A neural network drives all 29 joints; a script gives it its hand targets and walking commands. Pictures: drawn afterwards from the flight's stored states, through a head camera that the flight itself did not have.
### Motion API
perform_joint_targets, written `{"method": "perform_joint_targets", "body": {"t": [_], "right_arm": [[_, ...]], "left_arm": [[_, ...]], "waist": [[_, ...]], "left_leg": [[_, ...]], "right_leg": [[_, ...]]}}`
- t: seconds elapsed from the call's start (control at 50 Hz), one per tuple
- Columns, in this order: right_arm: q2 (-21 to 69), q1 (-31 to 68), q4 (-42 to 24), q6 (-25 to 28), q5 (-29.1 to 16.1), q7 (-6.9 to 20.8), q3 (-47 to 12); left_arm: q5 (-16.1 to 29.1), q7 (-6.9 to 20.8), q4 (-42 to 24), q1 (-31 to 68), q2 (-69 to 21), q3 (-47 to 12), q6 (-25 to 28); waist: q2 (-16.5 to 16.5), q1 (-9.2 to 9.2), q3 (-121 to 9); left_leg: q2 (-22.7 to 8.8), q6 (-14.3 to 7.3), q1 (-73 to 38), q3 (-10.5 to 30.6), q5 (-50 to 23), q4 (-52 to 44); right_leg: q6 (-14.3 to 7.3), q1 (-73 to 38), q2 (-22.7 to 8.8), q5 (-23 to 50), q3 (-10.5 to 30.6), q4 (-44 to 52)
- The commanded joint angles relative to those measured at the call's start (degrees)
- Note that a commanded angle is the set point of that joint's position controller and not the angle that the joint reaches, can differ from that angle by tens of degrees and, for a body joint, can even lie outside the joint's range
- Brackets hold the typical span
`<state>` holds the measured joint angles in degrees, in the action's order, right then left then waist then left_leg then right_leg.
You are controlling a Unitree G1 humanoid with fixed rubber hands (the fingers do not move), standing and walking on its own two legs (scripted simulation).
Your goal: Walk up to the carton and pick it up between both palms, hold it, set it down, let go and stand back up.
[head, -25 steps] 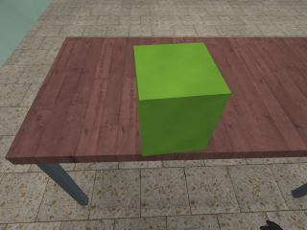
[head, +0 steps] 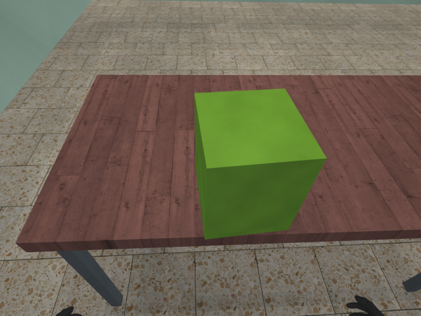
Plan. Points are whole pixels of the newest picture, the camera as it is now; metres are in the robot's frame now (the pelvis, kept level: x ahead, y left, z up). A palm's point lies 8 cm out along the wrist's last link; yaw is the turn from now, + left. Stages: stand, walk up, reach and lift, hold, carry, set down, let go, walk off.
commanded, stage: walk up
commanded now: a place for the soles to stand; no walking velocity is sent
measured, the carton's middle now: (244, 165) +0.43 -0.07 +0.04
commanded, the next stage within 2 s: reach and lift in 1.28 s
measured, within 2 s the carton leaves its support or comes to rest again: neither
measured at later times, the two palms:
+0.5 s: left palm out of the picture +0.07 +0.29 -0.10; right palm out of the picture +0.09 -0.31 -0.10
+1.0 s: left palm out of the picture +0.06 +0.28 -0.10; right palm out of the picture +0.09 -0.34 -0.10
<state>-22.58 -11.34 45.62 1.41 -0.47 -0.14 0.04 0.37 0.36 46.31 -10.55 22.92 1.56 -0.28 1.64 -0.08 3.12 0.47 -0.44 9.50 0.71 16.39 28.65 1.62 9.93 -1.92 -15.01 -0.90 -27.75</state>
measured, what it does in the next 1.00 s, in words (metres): stands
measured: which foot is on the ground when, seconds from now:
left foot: down 0.00-1.00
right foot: down 0.00-1.00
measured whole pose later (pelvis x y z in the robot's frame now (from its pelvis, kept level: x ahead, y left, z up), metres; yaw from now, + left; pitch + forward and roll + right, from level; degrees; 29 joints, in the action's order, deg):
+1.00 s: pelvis -0.01 -0.03 +0.00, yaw +3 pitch -3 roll +0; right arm -22.7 -11.8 53.5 0.6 0.7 -2.4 1.3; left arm -0.7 1.2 53.6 -9.9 20.7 3.4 -1.1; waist -0.1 -0.3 3.9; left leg -0.9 2.2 9.3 4.5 13.9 26.3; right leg -0.8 8.5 -0.9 -14.2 -5.1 -25.9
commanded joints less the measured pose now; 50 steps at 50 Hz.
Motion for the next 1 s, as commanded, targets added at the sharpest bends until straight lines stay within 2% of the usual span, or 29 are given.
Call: {"method": "perform_joint_targets", "body": {"t": [0.0,0.02,0.08,0.1,0.12,0.14,0.18,0.22,0.24,0.26,0.34,0.36,0.4,0.42,0.44,0.48,0.5,0.56,0.58,0.6,0.62,0.64,0.68,0.76,0.82,0.86,0.88,0.9,0.98], "right_arm": [[-10.8,2.8,-2.0,1.3,-0.1,-0.7,3.2],[-11.9,3.2,-1.1,1.1,-0.5,-0.8,3.8],[-10.6,2.8,0.0,1.3,0.0,-0.8,3.4],[-10.4,2.4,0.7,1.4,-0.1,-0.9,3.6],[-9.9,2.3,1.1,1.5,-0.3,-1.0,3.1],[-10.3,4.2,1.4,1.1,0.0,-0.9,3.5],[-10.6,4.1,2.4,1.3,-0.2,-1.0,3.3],[-10.6,3.8,3.8,1.0,0.2,-0.9,3.5],[-10.5,2.8,4.1,1.1,0.0,-0.9,3.6],[-10.4,4.3,4.3,1.1,0.0,-1.0,3.6],[-9.7,3.8,6.2,0.9,-0.1,-1.4,3.7],[-9.5,4.4,6.1,0.8,0.0,-1.2,3.4],[-9.4,4.2,6.9,0.8,0.3,-1.2,3.3],[-10.9,2.0,7.0,0.9,0.8,-1.6,4.1],[-10.2,2.7,6.4,1.0,1.4,-1.7,3.8],[-10.0,3.4,5.7,0.9,1.5,-1.7,4.1],[-10.5,3.0,5.8,0.9,1.5,-1.8,4.2],[-9.6,2.2,6.9,1.3,1.2,-2.0,4.0],[-10.1,3.1,6.1,1.4,1.2,-1.9,4.3],[-11.1,2.5,6.1,1.4,0.9,-2.1,3.9],[-9.8,2.1,5.9,1.3,0.9,-2.0,4.2],[-9.9,2.3,5.4,1.0,1.5,-2.0,4.2],[-10.5,0.5,5.9,0.7,0.9,-2.3,4.0],[-11.0,0.8,5.1,0.6,1.4,-2.5,3.8],[-10.1,0.7,5.1,0.3,1.3,-2.6,4.1],[-10.7,0.6,5.0,0.1,1.3,-2.6,4.0],[-10.8,-1.1,5.4,0.2,0.6,-2.7,3.9],[-10.1,-1.9,5.1,0.0,1.3,-2.9,4.1],[-11.1,0.6,4.5,0.1,1.2,-2.8,4.1]], "left_arm": [[-0.3,-0.3,-1.8,1.9,7.8,2.3,1.4],[-0.2,-0.2,0.1,2.2,8.5,2.6,1.2],[-0.7,-0.3,0.2,4.2,8.3,2.3,1.6],[-0.3,-0.4,1.6,2.6,8.5,2.6,1.3],[-0.2,-0.2,1.5,2.6,8.5,2.2,1.5],[-0.5,-0.3,3.1,3.4,8.8,2.4,1.5],[-0.4,-0.3,3.5,3.2,9.3,2.6,1.7],[-0.4,-0.6,4.8,3.3,8.0,2.3,1.8],[-0.1,-0.3,4.0,3.8,8.4,2.8,1.9],[-0.6,-0.5,4.9,3.1,7.8,2.5,1.7],[-0.3,-0.6,5.8,5.0,8.5,2.7,2.0],[-0.2,-0.5,5.9,4.0,8.4,2.6,2.0],[-0.2,-0.6,7.2,3.8,7.5,2.7,1.5],[-0.9,-0.3,6.8,2.2,8.7,3.8,1.5],[-0.8,0.0,7.3,2.9,7.0,3.6,1.1],[-1.1,-0.1,6.7,3.2,8.1,3.9,1.1],[-1.1,0.1,6.6,3.3,8.1,4.1,1.0],[-1.2,0.2,6.3,3.7,7.8,4.2,1.3],[-0.9,0.3,6.4,2.9,8.0,4.4,1.2],[-0.9,0.2,6.2,2.0,7.7,4.5,1.1],[-1.3,0.2,6.8,2.1,8.5,4.7,1.2],[-1.0,0.2,5.5,2.6,7.1,4.6,1.1],[-1.3,0.3,5.5,2.7,9.5,4.9,0.9],[-0.8,0.0,5.5,0.8,8.2,4.6,0.9],[-1.2,0.1,4.9,2.0,8.7,4.5,0.5],[-0.9,0.3,3.9,3.2,9.6,4.8,0.5],[-1.1,0.4,3.6,3.3,9.9,4.8,0.2],[-1.4,0.4,2.7,2.9,9.8,4.9,0.3],[-0.7,0.4,3.7,0.3,8.6,4.5,0.1]], "waist": [[-3.5,-0.54,-3.5],[-2.4,-0.31,-2.6],[-4.4,0.55,-3.3],[-5.4,0.19,-4.0],[-3.2,-0.35,-4.1],[-1.6,-0.75,-5.6],[-1.8,-0.18,-4.2],[1.0,-0.14,-4.6],[0.4,-0.01,-5.6],[0.2,-0.58,-4.9],[-3.4,1.23,-3.4],[-4.5,0.39,-4.3],[0.3,-0.20,-0.8],[-1.4,0.55,-2.8],[0.3,-0.60,-1.5],[-3.7,-0.01,-0.4],[-1.7,0.06,0.4],[-3.1,-0.11,-0.9],[-0.7,-1.45,-0.8],[-4.3,-0.60,-1.4],[-1.1,-0.07,-3.5],[-3.3,0.01,-2.8],[1.4,0.22,-1.4],[-2.2,-0.88,-3.7],[0.4,-0.41,-3.0],[-1.5,0.66,-2.8],[1.2,1.03,-2.6],[-0.2,0.43,-0.9],[-2.0,-0.87,-0.4]], "left_leg": [[-7.9,-2.3,0.6,7.6,-15.3,-6.8],[-8.5,-2.3,-0.7,6.5,-17.2,-6.5],[-7.1,-1.9,-0.2,5.7,-14.5,-8.2],[-7.6,-2.3,-1.2,6.5,-18.3,-7.7],[-8.5,-2.6,1.1,7.8,-17.1,-7.6],[-7.3,-1.5,-1.0,5.3,-17.8,-7.8],[-7.0,-1.8,-0.2,6.1,-17.6,-7.4],[-7.1,-2.2,-1.1,5.9,-14.5,-8.0],[-6.8,-1.5,-2.9,5.7,-17.7,-7.8],[-7.1,-2.2,-1.8,5.6,-14.7,-7.5],[-6.7,-1.9,-2.6,5.6,-13.8,-9.5],[-7.1,-2.2,-1.4,6.2,-11.7,-9.3],[-7.3,-1.7,2.2,7.3,-7.0,-10.9],[-7.0,-2.2,1.1,7.2,-6.0,-9.4],[-7.2,-2.6,3.4,8.7,-3.0,-10.8],[-6.6,-2.3,3.2,7.3,-1.1,-10.8],[-6.4,-2.8,5.8,8.8,0.6,-10.9],[-7.3,-3.0,3.5,8.4,-6.9,-10.2],[-7.0,-2.7,3.8,8.6,-6.2,-9.6],[-7.3,-2.5,4.4,7.7,-8.5,-8.6],[-6.6,-2.5,1.9,6.4,-10.5,-7.8],[-6.3,-2.3,1.0,6.0,-9.1,-7.7],[-6.7,-2.2,2.3,7.8,-9.3,-7.0],[-5.9,-2.0,1.6,6.3,-11.5,-6.9],[-6.0,-2.2,1.7,6.6,-12.9,-5.0],[-5.1,-0.8,-0.6,3.8,-11.8,-4.2],[-5.3,-1.7,0.3,5.3,-13.0,-3.5],[-4.8,-1.3,1.6,5.0,-9.5,-4.3],[-5.8,-1.5,3.1,7.4,-8.4,-6.7]], "right_leg": [[-3.4,-3.8,-4.8,10.9,3.6,3.8],[-3.1,-2.7,-4.9,13.3,3.5,4.3],[-3.3,-3.6,-5.4,12.6,3.9,4.8],[-2.6,-4.6,-5.1,13.4,3.5,5.1],[-2.9,-5.3,-4.8,12.7,4.1,4.5],[-3.7,-5.9,-5.8,14.2,3.0,4.9],[-4.0,-4.7,-6.0,14.2,4.0,6.2],[-4.2,-4.9,-6.2,12.7,3.9,6.5],[-4.0,-4.7,-6.1,14.2,3.1,6.5],[-3.1,-4.7,-5.7,13.8,3.1,7.3],[-4.0,-2.5,-6.2,11.2,3.4,8.1],[-3.3,-4.0,-5.7,7.6,3.3,9.2],[-3.6,-4.9,-5.5,4.0,2.8,10.0],[-4.1,-3.9,-5.3,3.1,2.8,8.7],[-3.8,-5.5,-5.4,2.7,2.9,8.8],[-4.5,-2.4,-5.2,0.9,3.3,9.1],[-4.2,-3.4,-4.9,-0.9,2.4,8.5],[-4.2,-3.2,-5.2,4.1,2.7,7.3],[-4.3,-3.6,-4.8,4.1,2.1,7.8],[-4.7,-4.8,-5.2,6.8,2.3,7.0],[-4.1,-5.1,-5.5,9.9,2.1,6.4],[-4.9,-2.2,-5.3,6.3,2.7,6.8],[-4.9,-2.6,-5.9,6.6,2.6,7.7],[-5.0,-5.4,-5.8,9.4,3.1,5.9],[-5.7,-4.6,-6.7,10.7,2.7,6.8],[-6.3,-2.3,-7.5,8.3,3.4,8.8],[-6.0,-2.7,-6.8,9.8,2.7,8.3],[-6.3,-1.8,-6.7,4.6,2.3,7.4],[-5.1,-2.7,-5.6,3.0,2.0,7.2]]}}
